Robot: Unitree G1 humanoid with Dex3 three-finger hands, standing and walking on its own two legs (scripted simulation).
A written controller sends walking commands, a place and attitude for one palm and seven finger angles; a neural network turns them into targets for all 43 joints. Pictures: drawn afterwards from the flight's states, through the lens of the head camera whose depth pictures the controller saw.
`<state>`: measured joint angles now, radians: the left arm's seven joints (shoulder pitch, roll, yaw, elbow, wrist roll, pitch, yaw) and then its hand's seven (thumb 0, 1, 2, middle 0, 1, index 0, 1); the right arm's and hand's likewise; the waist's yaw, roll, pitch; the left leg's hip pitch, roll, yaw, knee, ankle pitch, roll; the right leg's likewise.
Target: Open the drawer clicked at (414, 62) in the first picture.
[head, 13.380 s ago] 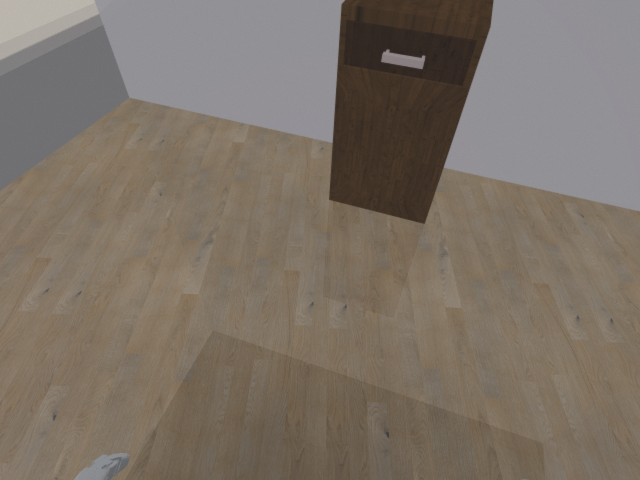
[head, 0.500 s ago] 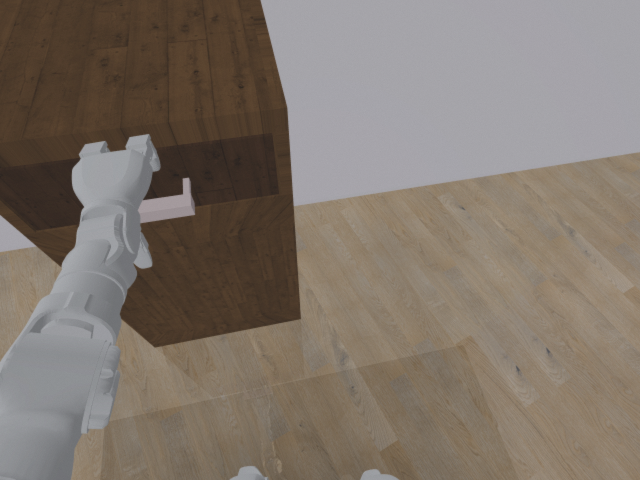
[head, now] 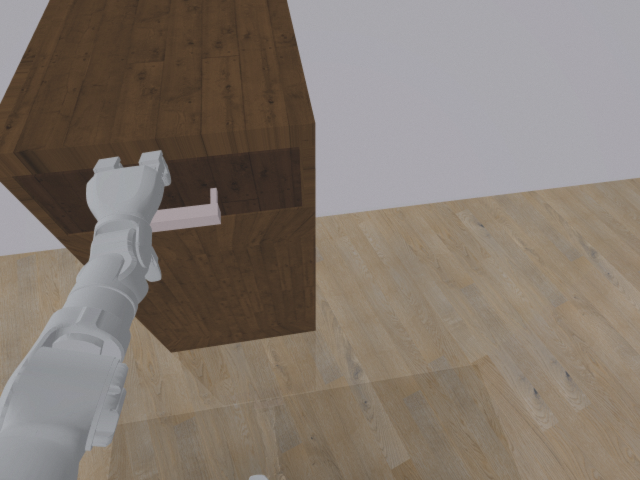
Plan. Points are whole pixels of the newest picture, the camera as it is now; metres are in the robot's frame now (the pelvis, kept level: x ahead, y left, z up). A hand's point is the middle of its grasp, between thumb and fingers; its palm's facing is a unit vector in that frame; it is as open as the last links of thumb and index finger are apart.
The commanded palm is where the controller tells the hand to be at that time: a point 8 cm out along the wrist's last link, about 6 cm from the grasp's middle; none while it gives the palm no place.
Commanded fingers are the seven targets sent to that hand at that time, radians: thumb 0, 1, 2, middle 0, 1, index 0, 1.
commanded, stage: move the hooked fingers above the handle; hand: left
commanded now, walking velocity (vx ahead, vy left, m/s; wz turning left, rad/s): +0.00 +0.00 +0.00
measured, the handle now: (176, 208) +0.52 +0.21 -0.02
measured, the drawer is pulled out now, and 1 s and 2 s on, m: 0.00 0.00 0.00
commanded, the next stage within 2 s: none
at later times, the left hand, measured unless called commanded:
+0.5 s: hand (146, 221) +0.46 +0.23 +0.03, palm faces -0.13 -0.03 -0.99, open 13.8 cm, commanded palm +0.45 +0.21 +0.09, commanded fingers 0.00 -0.50 0.30 -0.30 -1.20 -0.30 -1.20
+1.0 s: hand (154, 226) +0.45 +0.22 +0.03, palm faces -0.15 -0.06 -0.99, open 13.8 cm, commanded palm +0.44 +0.21 +0.09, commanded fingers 0.00 -0.50 0.30 -0.30 -1.20 -0.30 -1.20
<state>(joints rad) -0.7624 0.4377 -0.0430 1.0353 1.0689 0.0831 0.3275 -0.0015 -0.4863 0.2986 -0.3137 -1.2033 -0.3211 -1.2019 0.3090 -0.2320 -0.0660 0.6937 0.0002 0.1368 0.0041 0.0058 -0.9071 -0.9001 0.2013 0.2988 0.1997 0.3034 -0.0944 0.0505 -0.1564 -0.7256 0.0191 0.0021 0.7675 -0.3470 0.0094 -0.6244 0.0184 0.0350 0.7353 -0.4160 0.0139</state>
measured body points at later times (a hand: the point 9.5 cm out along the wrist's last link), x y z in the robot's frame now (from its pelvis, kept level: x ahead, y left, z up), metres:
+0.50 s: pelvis +0.00 -0.01 +0.00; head +0.08 -0.02 +0.44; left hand +0.46 +0.23 +0.08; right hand +0.01 -0.28 -0.13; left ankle +0.00 +0.11 -0.71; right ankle -0.05 -0.13 -0.71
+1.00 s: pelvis +0.00 -0.01 +0.00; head +0.07 -0.01 +0.45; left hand +0.45 +0.22 +0.08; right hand +0.04 -0.28 -0.13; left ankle +0.00 +0.11 -0.71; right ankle -0.05 -0.13 -0.71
